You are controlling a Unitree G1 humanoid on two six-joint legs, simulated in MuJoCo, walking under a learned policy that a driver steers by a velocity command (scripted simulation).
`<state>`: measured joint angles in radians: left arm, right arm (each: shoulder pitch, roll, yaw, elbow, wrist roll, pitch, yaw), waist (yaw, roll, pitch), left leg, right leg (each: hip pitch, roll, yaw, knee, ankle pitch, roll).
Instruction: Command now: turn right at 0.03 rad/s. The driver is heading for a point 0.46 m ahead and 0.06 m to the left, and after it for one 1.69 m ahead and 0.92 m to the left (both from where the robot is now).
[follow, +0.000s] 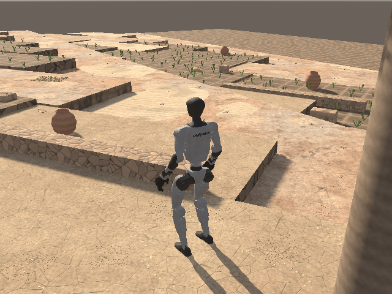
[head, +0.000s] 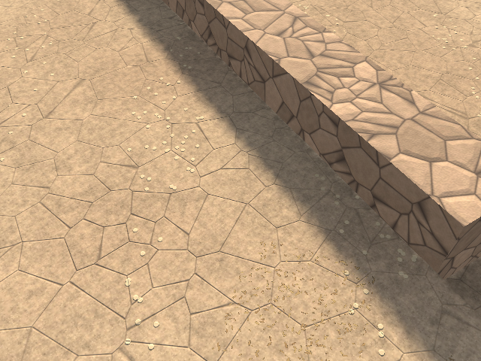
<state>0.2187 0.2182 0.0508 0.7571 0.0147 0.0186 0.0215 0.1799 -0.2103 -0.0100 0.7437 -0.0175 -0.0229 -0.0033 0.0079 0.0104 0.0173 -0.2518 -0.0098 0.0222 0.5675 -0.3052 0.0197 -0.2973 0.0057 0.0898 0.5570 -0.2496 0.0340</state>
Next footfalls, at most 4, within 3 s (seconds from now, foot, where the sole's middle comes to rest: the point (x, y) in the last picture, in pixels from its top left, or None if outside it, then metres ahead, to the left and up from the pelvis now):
0.44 right None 0.18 -0.17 -0.77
0.90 left None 0.40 0.04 -0.77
1.32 right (305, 360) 0.52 -0.13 -0.77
1.72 left None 0.29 0.01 -0.77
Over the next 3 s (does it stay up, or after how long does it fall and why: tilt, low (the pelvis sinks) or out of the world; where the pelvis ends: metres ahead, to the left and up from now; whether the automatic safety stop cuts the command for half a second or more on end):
stays up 0.38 -0.08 0.00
